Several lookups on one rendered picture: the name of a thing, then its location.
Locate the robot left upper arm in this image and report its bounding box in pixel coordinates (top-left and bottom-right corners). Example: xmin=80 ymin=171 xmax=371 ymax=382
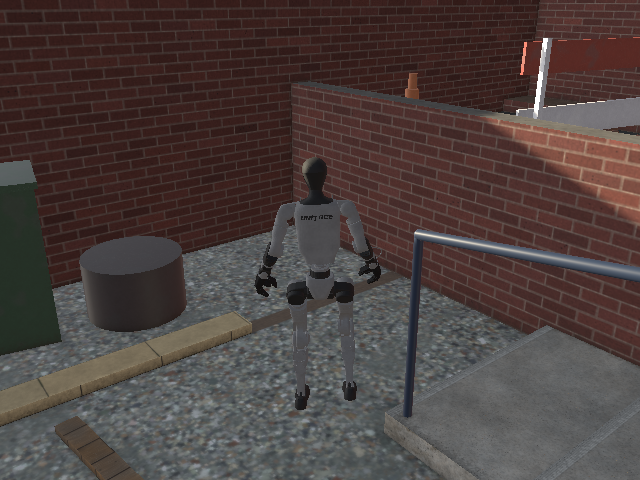
xmin=268 ymin=202 xmax=296 ymax=258

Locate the robot right forearm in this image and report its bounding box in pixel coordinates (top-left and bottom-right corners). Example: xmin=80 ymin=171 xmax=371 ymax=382
xmin=359 ymin=237 xmax=378 ymax=269

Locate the left robot hand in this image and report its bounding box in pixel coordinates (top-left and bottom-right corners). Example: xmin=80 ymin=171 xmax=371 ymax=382
xmin=254 ymin=274 xmax=277 ymax=297

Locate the robot head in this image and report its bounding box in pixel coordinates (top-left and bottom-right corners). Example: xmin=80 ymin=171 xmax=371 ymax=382
xmin=299 ymin=157 xmax=333 ymax=205

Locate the robot right thigh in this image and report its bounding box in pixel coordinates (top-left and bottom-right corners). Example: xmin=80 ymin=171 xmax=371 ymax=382
xmin=334 ymin=277 xmax=355 ymax=336

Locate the robot right upper arm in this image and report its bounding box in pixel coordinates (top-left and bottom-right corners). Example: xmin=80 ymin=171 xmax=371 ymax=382
xmin=337 ymin=200 xmax=369 ymax=253

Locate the right robot hand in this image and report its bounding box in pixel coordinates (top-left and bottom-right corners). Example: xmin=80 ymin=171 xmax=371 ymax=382
xmin=358 ymin=263 xmax=381 ymax=284

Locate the robot left forearm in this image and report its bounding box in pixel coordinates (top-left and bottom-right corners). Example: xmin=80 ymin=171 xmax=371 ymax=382
xmin=258 ymin=242 xmax=278 ymax=279

